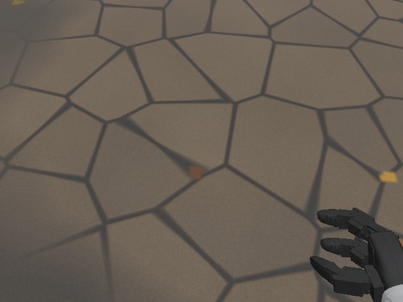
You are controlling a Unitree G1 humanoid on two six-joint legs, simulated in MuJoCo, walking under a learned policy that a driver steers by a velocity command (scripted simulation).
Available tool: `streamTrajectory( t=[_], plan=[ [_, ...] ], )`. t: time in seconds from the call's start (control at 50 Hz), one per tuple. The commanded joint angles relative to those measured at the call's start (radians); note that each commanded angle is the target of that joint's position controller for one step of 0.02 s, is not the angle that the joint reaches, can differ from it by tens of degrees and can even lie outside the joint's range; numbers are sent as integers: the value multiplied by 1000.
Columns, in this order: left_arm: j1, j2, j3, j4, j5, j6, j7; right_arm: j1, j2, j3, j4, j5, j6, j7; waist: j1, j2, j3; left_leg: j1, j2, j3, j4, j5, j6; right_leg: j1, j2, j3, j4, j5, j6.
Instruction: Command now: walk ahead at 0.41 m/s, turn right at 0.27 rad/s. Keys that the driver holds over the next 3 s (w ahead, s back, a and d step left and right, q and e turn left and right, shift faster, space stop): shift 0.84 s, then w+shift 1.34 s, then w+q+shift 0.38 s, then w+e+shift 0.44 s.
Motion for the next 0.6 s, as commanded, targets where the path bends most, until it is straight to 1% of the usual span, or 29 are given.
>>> streamTrajectory(
  t=[0.02,0.04,0.06,0.08,0.1,0.12,0.14,0.16,0.18,0.2,0.22,0.26,0.3,0.32,0.34,0.36,0.38,0.4,0.42,0.44,0.46,0.54,0.6],
  plan=[
    [62,135,8,-92,-18,3,-13,420,-139,-60,63,21,27,5,-192,201,-480,971,459,-535,19,628,330,-580,-105,16,495,-20,74],
    [-71,157,14,-131,-6,8,-4,318,-101,-43,67,29,37,2,-166,74,-311,759,377,-407,-31,588,280,-585,-138,-68,406,35,68],
    [-123,139,13,-146,7,9,0,285,-87,-30,77,26,37,-1,-136,42,-209,590,350,-361,-77,615,270,-565,-152,-88,365,55,68],
    [-116,107,11,-151,15,15,-5,267,-97,-30,95,14,38,-3,-89,46,-167,459,323,-323,-118,620,265,-492,-178,-93,304,70,64],
    [-96,76,5,-150,16,19,-6,240,-89,-27,108,11,39,2,-56,65,-146,367,295,-271,-149,611,255,-433,-195,-104,212,79,62],
    [-84,39,-5,-145,17,20,-3,212,-95,-29,121,10,41,6,-29,71,-141,294,270,-213,-170,622,243,-379,-206,-126,86,102,63],
    [-94,22,-12,-146,18,19,0,195,-116,-36,131,11,45,6,-24,84,-148,245,253,-164,-184,668,241,-322,-203,-158,-30,152,67],
    [-111,17,-18,-144,24,17,1,195,-139,-44,144,15,54,4,-30,94,-179,218,237,-125,-188,677,236,-248,-202,-174,-125,246,67],
    [-133,22,-20,-144,26,16,-1,213,-159,-51,161,20,62,0,-40,106,-205,215,230,-103,-191,635,232,-196,-196,-179,-189,342,66],
    [-155,35,-19,-144,23,18,-3,225,-171,-55,175,25,68,-3,-46,111,-215,211,231,-95,-195,559,227,-161,-194,-176,-234,420,64],
    [-182,53,-16,-148,22,22,-5,232,-172,-54,186,27,72,-4,-50,110,-211,201,234,-94,-200,470,220,-136,-193,-171,-270,471,60],
    [-237,84,-10,-158,28,31,-7,234,-171,-49,203,30,78,-5,-51,107,-176,169,230,-102,-195,254,195,-96,-190,-168,-354,525,42],
    [-272,101,-4,-168,44,31,-7,244,-156,-40,219,38,82,-5,-44,109,-135,136,199,-111,-155,23,144,-34,-183,-174,-473,562,8],
    [-286,117,-3,-179,52,30,-4,277,-129,-28,234,36,82,-4,-46,88,-115,124,169,-109,-121,-75,97,-6,-219,-137,-549,621,-17],
    [-294,181,6,-196,59,30,4,354,-106,-19,244,17,79,-4,-89,-21,-139,98,103,-65,-31,-244,39,53,-343,-25,-560,822,-65],
    [-331,185,4,-204,56,39,9,464,-92,-16,266,20,82,-7,-148,-148,-179,119,49,-4,16,-421,-2,33,-417,24,-561,783,-147],
    [-359,123,-10,-197,49,41,2,443,-94,-11,268,24,96,-17,-137,-160,-176,202,67,13,-2,-359,-21,-70,-388,25,-601,527,-150],
    [-394,97,-15,-200,42,41,-6,390,-118,-16,264,22,112,-25,-126,-119,-121,235,67,17,-26,-293,-27,-139,-318,-9,-608,368,-103],
    [-404,96,-18,-200,40,39,-12,366,-132,-21,270,19,128,-33,-116,-88,-81,231,67,14,-31,-266,-29,-173,-278,-40,-606,329,-71],
    [-396,107,-17,-196,39,34,-16,370,-144,-24,276,15,139,-37,-112,-68,-56,230,69,4,-37,-253,-27,-184,-262,-56,-599,352,-57],
    [-384,118,-13,-187,38,28,-17,379,-141,-23,281,13,142,-39,-115,-52,-58,248,75,0,-40,-232,-26,-180,-256,-63,-584,400,-51],
    [-355,101,-14,-158,30,16,-10,366,-141,-23,303,26,131,-42,-101,-1,-115,285,89,-11,-27,-115,-24,-101,-239,-94,-509,665,-60],
    [-352,98,-12,-138,26,18,-9,349,-137,-24,319,29,137,-46,-99,15,-129,305,89,-9,-16,-83,-27,-84,-235,-101,-492,737,-70]
  ],
)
